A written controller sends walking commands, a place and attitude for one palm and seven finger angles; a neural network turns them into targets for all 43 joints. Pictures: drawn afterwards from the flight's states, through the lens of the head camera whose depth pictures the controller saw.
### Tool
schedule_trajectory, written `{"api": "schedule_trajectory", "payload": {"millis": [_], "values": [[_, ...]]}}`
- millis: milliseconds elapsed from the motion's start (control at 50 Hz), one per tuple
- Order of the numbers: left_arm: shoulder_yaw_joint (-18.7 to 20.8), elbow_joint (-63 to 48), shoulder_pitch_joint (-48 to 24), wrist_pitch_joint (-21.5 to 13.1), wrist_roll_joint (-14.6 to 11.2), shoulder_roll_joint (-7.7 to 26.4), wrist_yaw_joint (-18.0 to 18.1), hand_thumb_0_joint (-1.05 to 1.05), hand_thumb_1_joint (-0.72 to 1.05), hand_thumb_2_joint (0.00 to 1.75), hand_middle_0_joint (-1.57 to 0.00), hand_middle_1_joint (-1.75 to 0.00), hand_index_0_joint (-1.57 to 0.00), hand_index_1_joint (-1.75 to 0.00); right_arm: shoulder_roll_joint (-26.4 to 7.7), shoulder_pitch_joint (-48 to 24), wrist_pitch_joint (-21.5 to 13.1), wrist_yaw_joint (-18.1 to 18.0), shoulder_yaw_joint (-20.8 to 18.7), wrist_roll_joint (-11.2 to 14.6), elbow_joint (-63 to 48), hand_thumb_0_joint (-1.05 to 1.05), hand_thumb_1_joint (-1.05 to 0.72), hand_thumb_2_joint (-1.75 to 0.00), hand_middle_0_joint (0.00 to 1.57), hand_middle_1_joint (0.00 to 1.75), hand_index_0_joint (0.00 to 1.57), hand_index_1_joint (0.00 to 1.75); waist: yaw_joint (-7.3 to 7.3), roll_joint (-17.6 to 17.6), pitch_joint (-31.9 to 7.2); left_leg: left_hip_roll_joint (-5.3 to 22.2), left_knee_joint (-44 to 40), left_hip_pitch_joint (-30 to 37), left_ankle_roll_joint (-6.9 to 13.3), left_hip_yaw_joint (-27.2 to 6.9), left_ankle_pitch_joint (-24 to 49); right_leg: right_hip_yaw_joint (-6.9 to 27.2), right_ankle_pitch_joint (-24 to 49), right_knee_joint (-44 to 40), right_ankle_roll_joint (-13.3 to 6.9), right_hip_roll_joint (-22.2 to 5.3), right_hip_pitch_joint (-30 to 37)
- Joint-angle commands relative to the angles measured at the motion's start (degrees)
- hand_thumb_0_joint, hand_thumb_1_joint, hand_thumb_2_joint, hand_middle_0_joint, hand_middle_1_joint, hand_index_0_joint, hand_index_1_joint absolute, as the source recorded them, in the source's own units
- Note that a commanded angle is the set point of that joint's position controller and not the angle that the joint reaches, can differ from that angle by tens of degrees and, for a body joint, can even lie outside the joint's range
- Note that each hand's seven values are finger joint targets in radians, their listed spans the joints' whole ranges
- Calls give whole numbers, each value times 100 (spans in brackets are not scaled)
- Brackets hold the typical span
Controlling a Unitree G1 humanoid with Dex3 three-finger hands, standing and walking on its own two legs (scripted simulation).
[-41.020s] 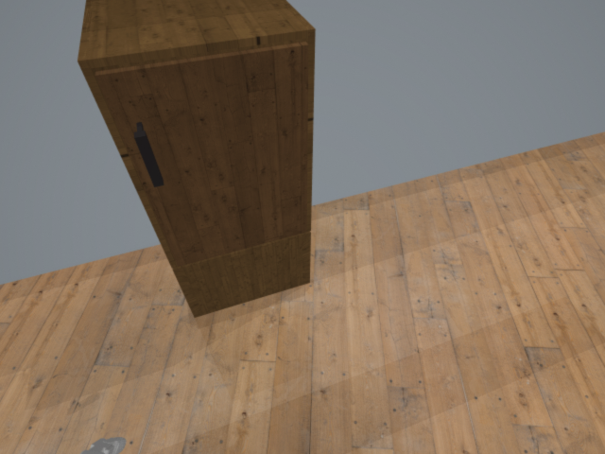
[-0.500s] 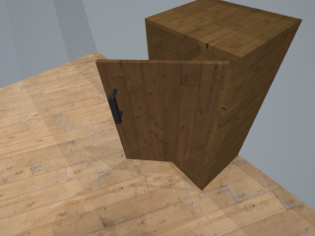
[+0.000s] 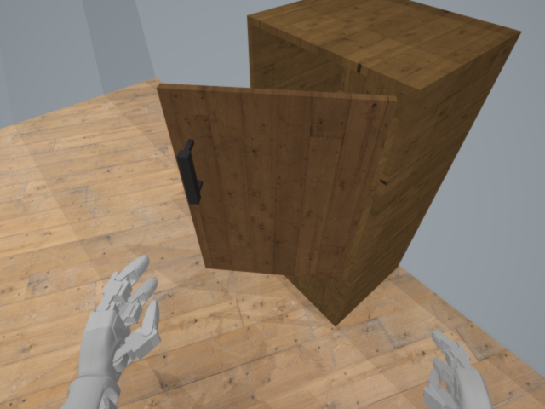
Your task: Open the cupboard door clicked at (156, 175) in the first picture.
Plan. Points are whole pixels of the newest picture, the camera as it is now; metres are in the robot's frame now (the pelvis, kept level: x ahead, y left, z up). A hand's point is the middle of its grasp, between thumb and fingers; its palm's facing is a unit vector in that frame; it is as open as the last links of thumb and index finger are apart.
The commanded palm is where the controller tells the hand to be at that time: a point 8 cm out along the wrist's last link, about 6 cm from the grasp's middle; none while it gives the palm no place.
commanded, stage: raise the hand with hooked fingers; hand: left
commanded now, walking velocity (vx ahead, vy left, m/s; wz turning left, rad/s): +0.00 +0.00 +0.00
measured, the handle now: (192, 172) +0.56 +0.18 +0.02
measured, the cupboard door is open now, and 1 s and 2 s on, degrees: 44 44 44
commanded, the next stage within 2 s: move the hooked fingers beside the handle in 1.82 s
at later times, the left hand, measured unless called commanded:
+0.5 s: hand (127, 354) +0.21 +0.22 -0.02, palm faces -0.16 -0.99 -0.01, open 10.7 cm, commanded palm +0.17 +0.29 +0.00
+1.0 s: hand (74, 321) +0.24 +0.29 +0.03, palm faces -0.01 -1.00 -0.08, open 13.5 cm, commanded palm +0.22 +0.34 +0.02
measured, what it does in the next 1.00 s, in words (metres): stands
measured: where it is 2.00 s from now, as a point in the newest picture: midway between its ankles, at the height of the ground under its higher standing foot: outside the picture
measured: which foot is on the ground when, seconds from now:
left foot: down 0.00-1.00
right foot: down 0.00-1.00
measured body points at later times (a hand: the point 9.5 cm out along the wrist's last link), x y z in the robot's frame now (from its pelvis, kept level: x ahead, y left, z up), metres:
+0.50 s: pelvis -0.02 +0.03 -0.05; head +0.05 +0.03 +0.39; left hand +0.21 +0.27 -0.01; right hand +0.15 -0.18 -0.14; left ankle -0.02 +0.12 -0.71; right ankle +0.04 -0.10 -0.71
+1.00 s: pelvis -0.01 +0.04 -0.04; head +0.04 +0.06 +0.41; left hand +0.23 +0.34 +0.03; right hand +0.18 -0.20 -0.09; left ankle -0.02 +0.12 -0.71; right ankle +0.04 -0.10 -0.71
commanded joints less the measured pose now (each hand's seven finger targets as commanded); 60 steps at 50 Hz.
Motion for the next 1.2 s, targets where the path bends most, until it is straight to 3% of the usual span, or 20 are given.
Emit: {"api": "schedule_trajectory", "payload": {"millis": [0,60,80,140,180,200,260,280,320,400,460,540,560,660,760,860,960,1040,1080,1180], "values": [[663,10,1813,-1346,-150,662,-1413,0,55,75,-22,-53,-22,-53,-655,-551,-159,306,-287,-33,-1453,0,-90,-90,20,30,20,30,466,-492,-240,-357,634,-1468,-121,-104,972,521,953,189,-57,-79,300],[1079,-566,1100,-1423,-230,1147,-1670,0,48,72,-23,-57,-23,-57,-630,-527,42,254,-290,5,-1747,0,-90,-90,20,30,20,30,508,-157,-579,-351,1099,-2020,-12,-59,739,835,519,541,-44,-99,-132],[937,-1081,698,-1422,-311,1052,-1663,0,46,71,-23,-58,-23,-58,-608,-576,73,223,-256,19,-1946,0,-90,-90,20,30,20,30,472,179,-743,-328,1139,-2016,21,-59,621,823,171,613,-51,-55,-323],[1011,-2466,-28,-1591,-498,1085,-1398,0,39,68,-24,-63,-24,-63,-462,-211,46,155,-217,-21,-1976,0,-90,-90,20,30,20,30,283,922,-1529,-183,1400,-1585,62,-240,1079,601,680,1058,-55,102,-475],[883,-3258,-457,-1688,-494,1184,-1336,0,34,66,-24,-66,-24,-66,-492,-47,71,98,-169,-68,-1859,0,-90,-90,20,30,20,30,106,976,-1829,-87,1589,-1433,94,-391,1312,542,856,1244,-70,177,-696],[598,-3189,-367,-1655,-450,954,-1356,0,32,65,-24,-68,-24,-68,-483,-19,62,70,-134,-57,-1799,0,-90,-90,20,30,20,30,-22,886,-1694,-41,1631,-1413,118,-440,1350,460,837,1249,-56,207,-887],[326,-2685,-877,-1320,-405,993,-1610,0,25,62,-25,-72,-25,-72,-651,-35,28,-19,15,3,-1598,0,-90,-90,20,30,20,30,-298,666,-1046,36,1738,-1836,139,-608,904,331,310,1239,-62,294,-1345],[345,-2474,-880,-1128,-325,1098,-1723,0,22,61,-25,-74,-25,-74,-677,0,22,-48,-5,28,-1567,0,-90,-90,20,30,20,30,-310,571,-1100,43,1691,-1888,137,-632,746,292,158,1195,-32,284,-1357],[515,-1947,-454,-532,-308,1229,-1913,0,18,59,-25,-76,-25,-76,-705,-14,33,-91,-15,107,-1635,0,-90,-90,20,30,20,30,-201,264,-1180,15,1491,-2007,136,-658,547,240,-47,1030,11,275,-1146],[1268,-1864,293,587,-632,1524,-2012,0,8,55,-26,-82,-26,-82,-637,-313,205,-100,-4,199,-1988,0,-90,-90,20,30,20,30,307,106,-1867,-107,1032,-1803,75,-606,929,102,240,900,53,206,-284],[1835,-2103,381,697,-930,1684,-1668,0,1,52,-26,-87,-26,-87,-476,-418,234,-132,49,135,-2067,0,-90,-90,20,30,20,30,560,-241,-1827,-97,852,-1867,4,-671,1140,6,301,918,19,254,-15],[1571,-2229,-58,116,-779,1415,-1224,0,-8,48,-27,-93,-27,-93,-474,-128,163,-89,69,69,-1868,0,-90,-90,20,30,20,30,300,49,-1133,-26,743,-1854,-54,-684,783,-85,-205,904,-2,266,-721],[1466,-2177,-344,-10,-724,1453,-1236,0,-10,47,-27,-94,-27,-94,-533,-121,135,-89,88,36,-1856,0,-90,-90,20,30,20,30,235,154,-926,-33,783,-1948,-61,-713,684,-82,-301,965,-36,275,-900],[1086,-1819,-851,-215,-545,1548,-1683,0,-22,42,-28,-102,-28,-102,-794,199,-4,-114,62,120,-1770,0,-90,-90,20,30,20,30,-65,384,-981,-30,781,-1755,-8,-762,109,14,-646,843,-28,253,-1181],[1803,-2060,-1101,-13,-719,2383,-1855,0,-34,37,-29,-110,-29,-110,-896,290,-50,-183,67,139,-1746,0,-90,-90,20,30,20,30,154,749,-1449,6,599,-1188,-96,-887,920,-47,-103,811,-66,292,-692],[2026,-1733,-1116,117,-868,2300,-1670,0,-45,32,-30,-117,-30,-117,-819,292,57,-154,117,124,-1728,0,-90,-90,20,30,20,30,218,870,-1120,29,494,-1062,-171,-846,1402,-138,186,719,-71,338,-562],[1706,-987,-1506,453,-762,2133,-1924,0,-50,30,-30,-120,-30,-120,-902,364,158,-142,151,153,-1772,0,-90,-90,20,30,20,30,18,541,-787,44,431,-1151,-136,-788,1246,-125,264,555,-38,337,-590],[1907,-832,-2142,581,-774,2488,-2233,0,-50,30,-30,-120,-30,-120,-955,374,171,-192,160,153,-1774,0,-90,-90,20,30,20,30,-10,355,-1132,16,443,-1062,-59,-731,1233,-45,413,429,-15,315,-370],[2178,-881,-2509,498,-847,2826,-2345,0,-50,30,-30,-120,-30,-120,-952,372,174,-214,193,129,-1727,0,-90,-90,20,30,20,30,73,605,-1373,2,461,-879,-96,-730,1537,-12,616,450,-63,330,-201],[2529,-540,-2795,250,-1023,3068,-2466,0,-50,30,-30,-120,-30,-120,-911,431,170,-236,229,84,-1580,0,-90,-90,20,30,20,30,111,594,-1513,-10,513,-820,-78,-668,1796,57,895,423,-66,333,-14]]}}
